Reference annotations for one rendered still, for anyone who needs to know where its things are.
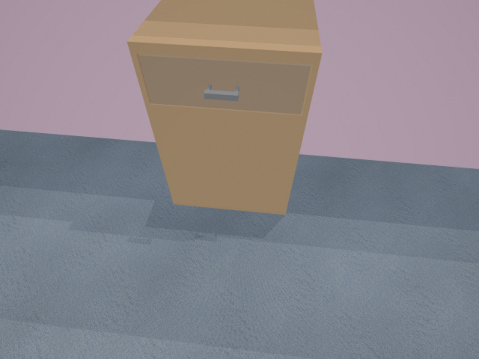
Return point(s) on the handle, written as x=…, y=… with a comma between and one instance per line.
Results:
x=221, y=95

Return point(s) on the drawer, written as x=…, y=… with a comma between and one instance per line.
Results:
x=263, y=86

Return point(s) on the cabinet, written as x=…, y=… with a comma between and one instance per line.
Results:
x=225, y=158

